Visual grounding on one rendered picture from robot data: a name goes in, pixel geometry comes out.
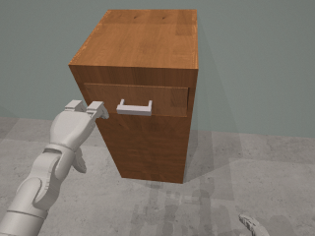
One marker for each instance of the drawer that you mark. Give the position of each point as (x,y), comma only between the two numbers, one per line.
(165,100)

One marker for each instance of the robot left forearm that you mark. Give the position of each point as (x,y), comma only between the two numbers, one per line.
(38,193)

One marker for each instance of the cabinet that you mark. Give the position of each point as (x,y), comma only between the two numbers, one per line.
(143,47)

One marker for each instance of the right robot hand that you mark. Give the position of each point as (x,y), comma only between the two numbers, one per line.
(252,225)

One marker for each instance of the left robot hand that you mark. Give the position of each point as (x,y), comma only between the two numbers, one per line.
(72,127)

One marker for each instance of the handle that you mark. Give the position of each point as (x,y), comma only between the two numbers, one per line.
(134,109)

